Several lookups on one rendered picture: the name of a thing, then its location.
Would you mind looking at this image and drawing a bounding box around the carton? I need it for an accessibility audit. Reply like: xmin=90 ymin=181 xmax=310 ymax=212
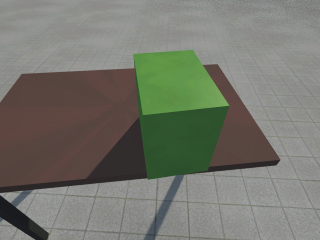
xmin=133 ymin=50 xmax=229 ymax=180

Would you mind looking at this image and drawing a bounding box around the table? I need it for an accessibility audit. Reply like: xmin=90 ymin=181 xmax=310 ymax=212
xmin=0 ymin=64 xmax=281 ymax=240

